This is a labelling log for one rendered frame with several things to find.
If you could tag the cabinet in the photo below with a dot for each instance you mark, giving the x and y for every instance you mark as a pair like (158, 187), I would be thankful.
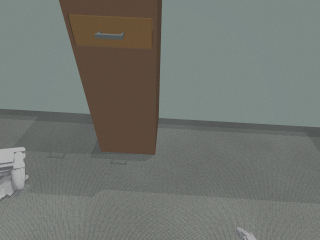
(121, 84)

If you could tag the robot right hand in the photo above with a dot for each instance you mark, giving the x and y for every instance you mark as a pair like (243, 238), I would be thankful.
(244, 235)

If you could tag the robot left hand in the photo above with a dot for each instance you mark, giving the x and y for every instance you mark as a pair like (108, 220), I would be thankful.
(12, 172)

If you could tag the drawer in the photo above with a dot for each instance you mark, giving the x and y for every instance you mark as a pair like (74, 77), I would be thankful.
(138, 31)

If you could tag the handle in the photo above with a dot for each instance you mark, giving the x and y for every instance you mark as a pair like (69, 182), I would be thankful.
(101, 35)

